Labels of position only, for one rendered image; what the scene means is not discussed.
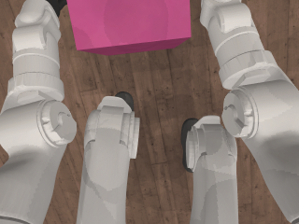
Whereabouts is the carton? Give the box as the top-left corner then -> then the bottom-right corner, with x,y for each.
66,0 -> 192,56

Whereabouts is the robot left upper arm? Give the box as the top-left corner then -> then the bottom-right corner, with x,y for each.
0,98 -> 77,224

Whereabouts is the right robot foot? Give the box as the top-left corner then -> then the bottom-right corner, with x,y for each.
180,118 -> 198,173

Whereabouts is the robot foot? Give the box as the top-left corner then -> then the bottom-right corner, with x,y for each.
115,91 -> 134,112
180,118 -> 198,173

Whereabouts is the left robot foot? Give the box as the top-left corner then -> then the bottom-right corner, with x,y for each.
115,91 -> 134,112

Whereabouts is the left robot forearm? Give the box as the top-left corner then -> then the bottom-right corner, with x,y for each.
0,0 -> 64,115

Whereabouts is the right robot forearm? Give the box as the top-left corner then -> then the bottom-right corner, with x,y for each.
200,0 -> 296,90

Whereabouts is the robot right upper arm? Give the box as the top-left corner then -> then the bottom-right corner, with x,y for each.
221,79 -> 299,224

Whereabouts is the left robot hand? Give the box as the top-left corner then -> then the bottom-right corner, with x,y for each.
46,0 -> 67,18

